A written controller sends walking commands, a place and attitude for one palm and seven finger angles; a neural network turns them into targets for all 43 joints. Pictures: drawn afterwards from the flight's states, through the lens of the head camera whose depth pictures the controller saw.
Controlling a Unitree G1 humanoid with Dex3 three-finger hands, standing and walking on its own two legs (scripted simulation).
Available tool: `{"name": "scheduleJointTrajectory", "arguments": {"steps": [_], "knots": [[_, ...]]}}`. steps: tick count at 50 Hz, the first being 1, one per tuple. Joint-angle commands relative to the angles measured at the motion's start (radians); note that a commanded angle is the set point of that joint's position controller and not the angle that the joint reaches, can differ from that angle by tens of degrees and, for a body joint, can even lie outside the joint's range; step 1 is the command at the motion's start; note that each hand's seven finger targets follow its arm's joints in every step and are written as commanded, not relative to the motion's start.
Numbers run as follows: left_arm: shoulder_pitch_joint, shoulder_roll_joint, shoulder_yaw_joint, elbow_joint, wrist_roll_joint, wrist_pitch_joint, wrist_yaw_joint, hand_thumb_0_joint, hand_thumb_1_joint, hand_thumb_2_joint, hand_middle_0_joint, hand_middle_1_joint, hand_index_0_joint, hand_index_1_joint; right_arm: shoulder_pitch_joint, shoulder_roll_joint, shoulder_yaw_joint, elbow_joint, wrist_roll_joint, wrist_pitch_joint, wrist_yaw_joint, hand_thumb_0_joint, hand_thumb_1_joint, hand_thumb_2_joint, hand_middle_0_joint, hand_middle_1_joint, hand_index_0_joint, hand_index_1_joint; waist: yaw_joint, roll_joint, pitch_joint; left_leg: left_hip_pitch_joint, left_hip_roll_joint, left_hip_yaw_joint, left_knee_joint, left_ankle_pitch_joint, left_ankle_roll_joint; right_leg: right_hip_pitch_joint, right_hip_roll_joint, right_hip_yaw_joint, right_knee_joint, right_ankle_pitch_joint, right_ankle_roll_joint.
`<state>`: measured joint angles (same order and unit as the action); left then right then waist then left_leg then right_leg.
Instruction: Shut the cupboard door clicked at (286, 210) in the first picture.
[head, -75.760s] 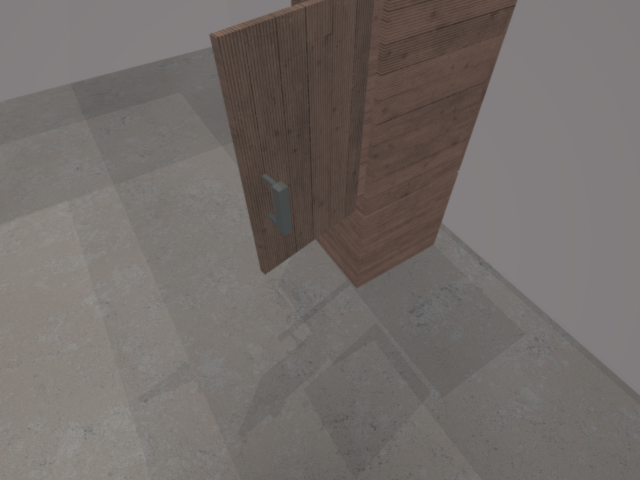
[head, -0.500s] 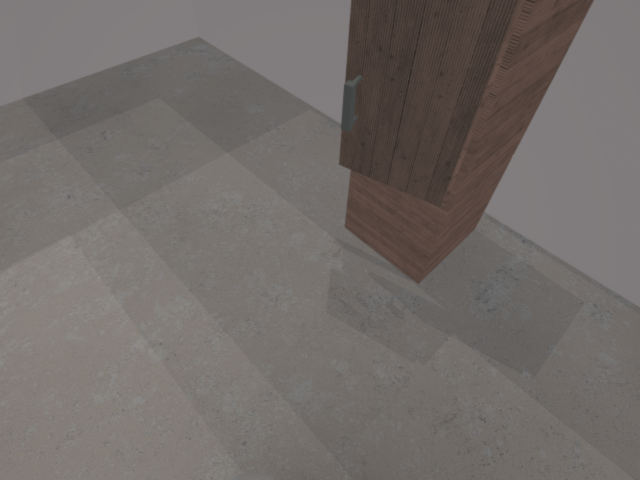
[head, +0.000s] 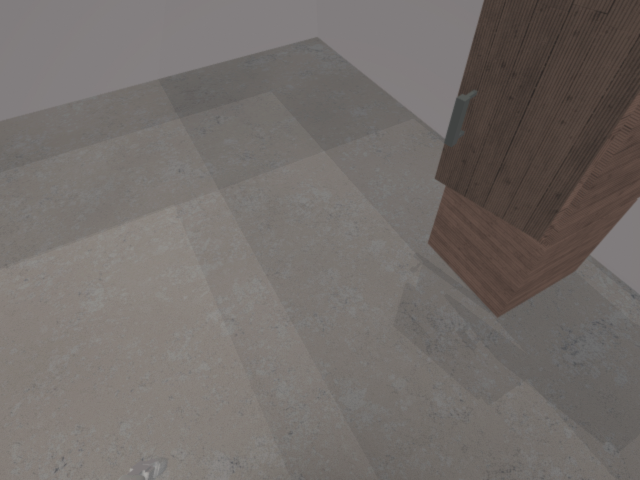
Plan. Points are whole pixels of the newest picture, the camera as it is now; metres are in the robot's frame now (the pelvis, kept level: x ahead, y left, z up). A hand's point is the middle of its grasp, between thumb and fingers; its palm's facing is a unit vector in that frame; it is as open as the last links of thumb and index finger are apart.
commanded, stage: walk to a spot facing it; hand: left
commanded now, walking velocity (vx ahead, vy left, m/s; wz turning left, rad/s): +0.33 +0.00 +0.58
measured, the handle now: (461, 118) +0.93 -0.34 -0.10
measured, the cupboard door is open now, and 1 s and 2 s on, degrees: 14 14 14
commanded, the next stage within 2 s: turn to face it in 0.58 s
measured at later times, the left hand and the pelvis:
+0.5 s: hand out of the picture -0.03 +0.15 -0.17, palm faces +0.45 -0.87 -0.21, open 7.4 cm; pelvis +0.12 +0.03 -0.01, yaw +22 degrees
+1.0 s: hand (169, 379) +0.30 +0.27 -0.17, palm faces +0.31 -0.92 -0.22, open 7.3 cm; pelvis +0.28 +0.07 -0.02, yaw +16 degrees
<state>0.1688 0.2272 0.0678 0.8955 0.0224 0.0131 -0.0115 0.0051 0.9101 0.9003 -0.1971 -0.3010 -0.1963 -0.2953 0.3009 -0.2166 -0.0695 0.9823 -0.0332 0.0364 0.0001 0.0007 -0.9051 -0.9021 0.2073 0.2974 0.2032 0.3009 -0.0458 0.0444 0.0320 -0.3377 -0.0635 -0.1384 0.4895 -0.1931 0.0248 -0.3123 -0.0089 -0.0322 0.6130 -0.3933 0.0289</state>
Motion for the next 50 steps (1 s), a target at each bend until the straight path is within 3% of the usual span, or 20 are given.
{"name": "scheduleJointTrajectory", "arguments": {"steps": [1,3,6,8,19,22,23,24,25,26,27,28,31,34,44,45,46,47,48,50], "knots": [[0.273,0.236,0.054,-0.007,0.021,-0.030,0.028,0.000,0.900,0.900,-0.200,-0.300,-0.200,-0.300,-0.143,-0.053,-0.018,-0.146,0.012,-0.041,-0.002,0.000,-0.900,-0.900,0.200,0.300,0.200,0.300,0.159,-0.377,0.000,-0.587,-0.044,0.083,0.467,-0.382,-0.028,0.424,-0.467,0.562,-0.510,-0.429,-0.148],[0.096,0.205,0.055,-0.049,0.003,-0.045,0.033,0.000,0.900,0.900,-0.200,-0.300,-0.200,-0.300,-0.100,-0.105,-0.035,-0.137,-0.006,-0.028,0.016,0.000,-0.900,-0.900,0.200,0.300,0.200,0.300,0.045,-0.202,0.045,-0.507,0.076,0.034,0.697,-0.229,-0.029,0.210,-0.483,0.469,-0.540,-0.409,-0.166],[0.051,0.109,0.027,-0.043,0.000,-0.074,0.025,0.000,0.900,0.900,-0.200,-0.300,-0.200,-0.300,-0.081,-0.077,-0.028,-0.101,-0.009,-0.016,0.043,0.000,-0.900,-0.900,0.200,0.300,0.200,0.300,0.005,-0.172,0.083,-0.405,0.118,0.099,0.748,-0.041,-0.055,0.115,-0.319,0.123,-0.481,-0.084,-0.100],[0.124,0.088,0.021,-0.010,0.001,-0.086,0.025,0.000,0.900,0.900,-0.200,-0.300,-0.200,-0.300,-0.096,-0.054,-0.022,-0.101,-0.002,-0.016,0.051,0.000,-0.900,-0.900,0.200,0.300,0.200,0.300,0.018,-0.170,0.076,-0.405,0.117,0.131,0.713,0.011,-0.061,0.186,-0.280,0.007,-0.456,0.108,-0.086],[0.354,0.093,0.015,0.090,0.013,-0.098,0.034,0.000,0.900,0.900,-0.200,-0.300,-0.200,-0.300,-0.358,-0.024,0.018,-0.182,0.000,-0.031,0.066,0.000,-0.900,-0.900,0.200,0.300,0.200,0.300,0.108,-0.211,0.086,-0.395,0.133,0.257,0.275,-0.060,-0.009,0.464,-0.355,-0.166,-0.332,0.691,-0.109],[0.316,0.138,0.026,0.083,0.011,-0.098,0.031,0.000,0.900,0.900,-0.200,-0.300,-0.200,-0.300,-0.234,-0.052,0.012,-0.156,0.001,-0.050,0.055,0.000,-0.900,-0.900,0.200,0.300,0.200,0.300,0.045,-0.206,-0.002,-0.115,0.052,0.326,0.159,-0.147,0.044,0.428,-0.367,-0.216,-0.138,0.992,-0.101],[0.294,0.157,0.027,0.080,0.003,-0.096,0.029,0.000,0.900,0.900,-0.200,-0.300,-0.200,-0.300,-0.118,-0.078,0.006,-0.125,-0.002,-0.052,0.048,0.000,-0.900,-0.900,0.200,0.300,0.200,0.300,-0.015,-0.196,-0.067,0.063,0.012,0.347,0.106,-0.094,0.058,0.360,-0.338,-0.272,-0.001,0.990,-0.078],[0.279,0.154,0.026,0.070,-0.004,-0.095,0.023,0.000,0.900,0.900,-0.200,-0.300,-0.200,-0.300,0.032,-0.138,-0.009,-0.091,-0.006,-0.055,0.039,0.000,-0.900,-0.900,0.200,0.300,0.200,0.300,-0.093,-0.125,-0.169,0.356,0.059,0.281,0.035,-0.005,0.082,0.184,-0.319,-0.272,0.220,0.789,-0.048],[0.294,0.103,0.021,0.037,-0.014,-0.090,0.006,0.000,0.900,0.900,-0.200,-0.300,-0.200,-0.300,0.152,-0.268,-0.043,-0.064,-0.013,-0.061,0.024,0.000,-0.900,-0.900,0.200,0.300,0.200,0.300,-0.130,0.126,-0.296,0.638,0.339,-0.134,0.003,0.081,0.189,-0.141,-0.162,-0.257,0.535,0.133,0.011],[0.208,0.078,0.004,-0.015,-0.012,-0.085,0.005,0.000,0.900,0.900,-0.200,-0.300,-0.200,-0.300,0.216,-0.330,-0.056,-0.045,0.006,-0.060,0.005,0.000,-0.900,-0.900,0.200,0.300,0.200,0.300,-0.150,0.154,-0.344,0.746,0.500,-0.377,-0.087,0.293,0.280,-0.362,-0.092,-0.113,0.727,-0.190,0.010],[0.101,0.095,0.004,-0.048,-0.013,-0.078,0.014,0.000,0.900,0.900,-0.200,-0.300,-0.200,-0.300,0.199,-0.308,-0.048,-0.042,0.016,-0.057,-0.007,0.000,-0.900,-0.900,0.200,0.300,0.200,0.300,-0.137,-0.024,-0.237,0.628,0.521,-0.317,-0.122,0.337,0.280,-0.391,-0.126,-0.023,0.796,-0.136,-0.003],[0.109,0.054,0.007,-0.042,-0.006,-0.080,0.017,0.000,0.900,0.900,-0.200,-0.300,-0.200,-0.300,0.117,-0.265,-0.032,-0.056,0.010,-0.070,-0.012,0.000,-0.900,-0.900,0.200,0.300,0.200,0.300,-0.085,-0.038,-0.154,0.470,0.484,-0.205,-0.137,0.308,0.249,-0.386,-0.148,-0.016,0.777,-0.090,-0.001],[0.214,0.011,0.008,0.044,0.010,-0.043,0.012,0.000,0.900,0.900,-0.200,-0.300,-0.200,-0.300,-0.064,-0.123,0.015,-0.085,0.010,-0.090,-0.022,0.000,-0.900,-0.900,0.200,0.300,0.200,0.300,0.025,0.042,-0.016,0.149,0.356,-0.021,-0.204,0.187,0.167,-0.234,-0.178,0.020,0.598,0.016,0.009],[0.254,-0.016,0.003,0.060,0.010,-0.021,0.007,0.000,0.900,0.900,-0.200,-0.300,-0.200,-0.300,-0.088,-0.100,0.021,-0.062,0.011,-0.091,-0.022,0.000,-0.900,-0.900,0.200,0.300,0.200,0.300,0.070,0.071,0.005,0.057,0.301,0.064,-0.245,0.123,0.163,-0.167,-0.145,-0.009,0.450,0.086,0.011],[0.206,0.034,0.018,0.044,0.008,-0.008,0.000,0.000,0.900,0.900,-0.200,-0.300,-0.200,-0.300,-0.095,-0.111,0.002,-0.021,0.008,-0.056,-0.030,0.000,-0.900,-0.900,0.200,0.300,0.200,0.300,0.114,0.040,0.042,0.051,0.296,0.228,-0.018,0.098,0.072,0.097,-0.030,-0.034,-0.018,0.291,-0.027],[0.250,0.081,0.028,0.053,0.011,-0.017,0.002,0.000,0.900,0.900,-0.200,-0.300,-0.200,-0.300,-0.088,-0.097,0.002,-0.026,0.013,-0.052,-0.027,0.000,-0.900,-0.900,0.200,0.300,0.200,0.300,0.133,-0.055,0.016,0.019,0.233,0.273,0.134,0.008,0.031,0.163,-0.075,0.062,-0.086,0.414,-0.052],[0.283,0.160,0.042,0.055,0.019,-0.032,0.008,0.000,0.900,0.900,-0.200,-0.300,-0.200,-0.300,-0.057,-0.052,0.002,-0.039,0.020,-0.052,-0.021,0.000,-0.900,-0.900,0.200,0.300,0.200,0.300,0.136,-0.296,-0.024,-0.113,0.085,0.346,0.419,-0.258,-0.028,0.243,-0.273,0.364,-0.212,0.622,-0.154],[0.304,0.199,0.040,0.054,0.002,-0.035,0.015,0.000,0.900,0.900,-0.200,-0.300,-0.200,-0.300,-0.031,-0.054,0.005,-0.054,0.023,-0.038,-0.024,0.000,-0.900,-0.900,0.200,0.300,0.200,0.300,0.125,-0.346,-0.068,-0.148,0.043,0.257,0.619,-0.495,-0.046,0.241,-0.390,0.507,-0.315,0.709,-0.259],[0.249,0.171,0.041,0.041,-0.003,-0.029,0.027,0.000,0.900,0.900,-0.200,-0.300,-0.200,-0.300,-0.044,-0.059,0.004,-0.050,0.018,-0.027,-0.030,0.000,-0.900,-0.900,0.200,0.300,0.200,0.300,0.102,-0.279,-0.055,-0.184,0.076,0.146,0.683,-0.433,-0.049,0.231,-0.363,0.504,-0.336,0.620,-0.267],[0.132,0.133,0.041,0.008,-0.004,-0.022,0.038,0.000,0.900,0.900,-0.200,-0.300,-0.200,-0.300,-0.064,-0.084,0.002,-0.044,0.022,-0.025,-0.028,0.000,-0.900,-0.900,0.200,0.300,0.200,0.300,0.072,-0.227,-0.106,-0.211,0.113,0.112,0.724,-0.286,-0.063,0.227,-0.288,0.423,-0.329,0.510,-0.239]]}}
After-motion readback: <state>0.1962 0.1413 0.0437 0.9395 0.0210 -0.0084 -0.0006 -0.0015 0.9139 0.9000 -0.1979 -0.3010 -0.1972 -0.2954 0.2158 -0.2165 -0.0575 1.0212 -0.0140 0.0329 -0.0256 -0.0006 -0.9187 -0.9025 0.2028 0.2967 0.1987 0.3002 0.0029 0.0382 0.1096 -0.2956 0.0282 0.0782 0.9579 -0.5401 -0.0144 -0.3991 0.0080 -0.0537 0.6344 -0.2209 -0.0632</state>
